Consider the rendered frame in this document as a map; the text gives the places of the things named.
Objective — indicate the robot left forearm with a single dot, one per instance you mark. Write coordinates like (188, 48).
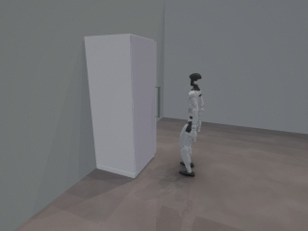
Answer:
(194, 119)

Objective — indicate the robot left hand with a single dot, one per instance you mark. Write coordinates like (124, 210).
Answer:
(193, 135)

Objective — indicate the robot right foot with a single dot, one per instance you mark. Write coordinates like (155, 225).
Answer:
(191, 164)

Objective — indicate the left robot upper arm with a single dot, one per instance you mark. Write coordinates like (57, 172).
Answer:
(192, 96)

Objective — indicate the robot right hand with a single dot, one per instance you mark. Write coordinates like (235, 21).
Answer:
(198, 126)

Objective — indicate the fridge door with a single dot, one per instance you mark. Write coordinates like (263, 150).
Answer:
(144, 83)

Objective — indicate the right robot upper arm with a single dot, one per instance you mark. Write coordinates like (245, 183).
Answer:
(201, 102)

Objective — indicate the robot right shin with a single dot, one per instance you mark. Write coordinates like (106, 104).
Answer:
(190, 151)

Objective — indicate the robot right forearm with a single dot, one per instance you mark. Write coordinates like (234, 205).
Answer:
(200, 113)

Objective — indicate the handle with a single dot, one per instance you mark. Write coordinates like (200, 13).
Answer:
(159, 101)

